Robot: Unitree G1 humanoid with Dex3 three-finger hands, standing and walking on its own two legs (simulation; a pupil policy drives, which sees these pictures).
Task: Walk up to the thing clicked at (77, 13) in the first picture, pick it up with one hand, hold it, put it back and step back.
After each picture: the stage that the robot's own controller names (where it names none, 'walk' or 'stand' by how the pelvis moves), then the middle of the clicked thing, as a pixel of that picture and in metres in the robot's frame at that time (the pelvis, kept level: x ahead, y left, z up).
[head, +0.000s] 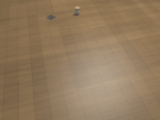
stand; (77, 11) +2.09 +0.05 -0.72
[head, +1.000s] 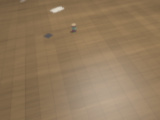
walk; (74, 28) +1.97 +0.25 -0.70
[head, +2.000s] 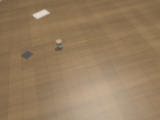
walk; (59, 45) +1.36 +0.35 -0.72
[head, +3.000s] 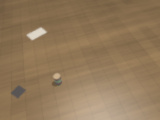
walk; (57, 79) +0.88 +0.29 -0.72
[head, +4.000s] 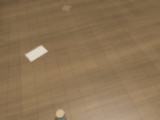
walk; (61, 116) +0.53 +0.24 -0.71
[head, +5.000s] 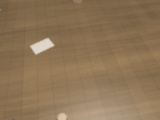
stand; out of the picture +0.44 +0.16 -0.70
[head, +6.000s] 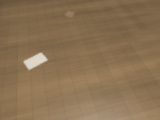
stand; out of the picture +0.39 +0.17 -0.72
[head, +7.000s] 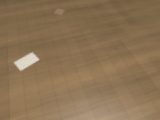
stand; out of the picture +0.38 +0.19 -0.72
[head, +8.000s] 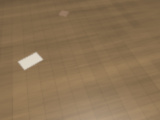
stand; out of the picture +0.40 +0.19 -0.73
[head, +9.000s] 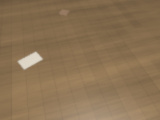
stand; out of the picture +0.39 +0.19 -0.73
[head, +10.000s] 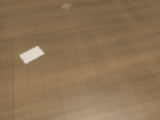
go down; out of the picture +0.40 +0.18 -0.72
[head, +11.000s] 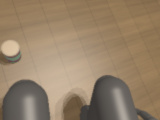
go down; (12, 52) +0.48 +0.22 -0.30
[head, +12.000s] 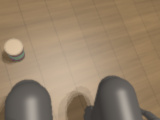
close in; (15, 51) +0.47 +0.23 -0.29
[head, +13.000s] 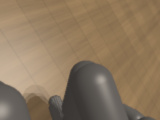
close in; out of the picture +0.45 +0.27 -0.22
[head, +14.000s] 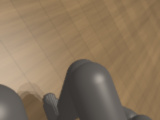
close; out of the picture +0.45 +0.28 -0.23
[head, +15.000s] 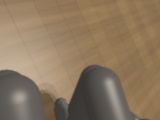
lift; out of the picture +0.38 +0.24 -0.22
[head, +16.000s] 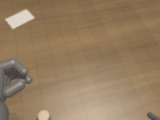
close; (45, 117) +0.35 +0.20 -0.55
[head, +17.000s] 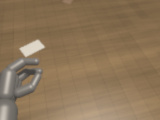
close; out of the picture +0.32 +0.20 -0.67
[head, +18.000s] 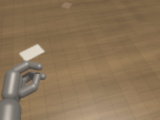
hold; out of the picture +0.31 +0.20 -0.68
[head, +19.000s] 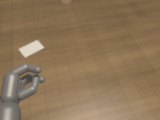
hold; out of the picture +0.31 +0.20 -0.68
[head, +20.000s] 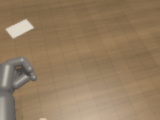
crouch; out of the picture +0.33 +0.20 -0.63
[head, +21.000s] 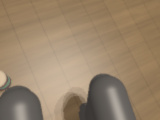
lower; (0, 80) +0.38 +0.24 -0.30
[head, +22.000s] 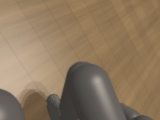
lower; out of the picture +0.34 +0.27 -0.24
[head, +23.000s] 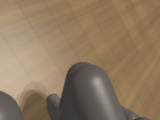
lower; out of the picture +0.34 +0.27 -0.24
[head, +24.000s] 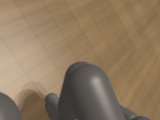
lower; out of the picture +0.34 +0.27 -0.25
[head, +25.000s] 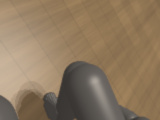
lower; out of the picture +0.34 +0.28 -0.25
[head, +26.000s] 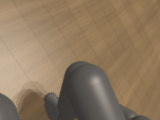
open; out of the picture +0.34 +0.28 -0.25
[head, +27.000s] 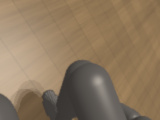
rise; out of the picture +0.34 +0.28 -0.24
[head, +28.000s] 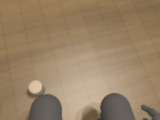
walk; (37, 88) +0.37 +0.22 -0.42
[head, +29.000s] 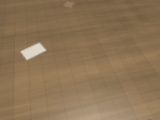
stand; out of the picture +0.31 +0.19 -0.66
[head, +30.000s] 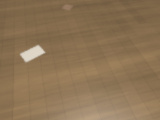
stand; out of the picture +0.33 +0.20 -0.66
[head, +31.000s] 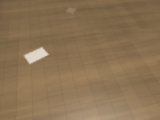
stand; out of the picture +0.33 +0.19 -0.70
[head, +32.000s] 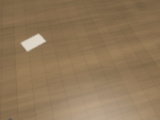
walk; out of the picture +0.34 +0.18 -0.71
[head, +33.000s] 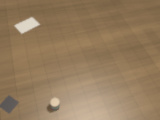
walk; (55, 104) +0.49 +0.14 -0.71
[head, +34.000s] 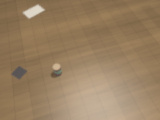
walk; (57, 70) +0.80 +0.24 -0.69
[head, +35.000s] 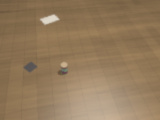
stand; (64, 68) +1.00 +0.16 -0.71
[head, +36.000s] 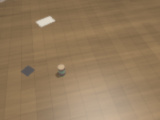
stand; (61, 70) +0.98 +0.19 -0.73
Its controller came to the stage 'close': yes
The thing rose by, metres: 0.05
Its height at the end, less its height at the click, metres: +0.00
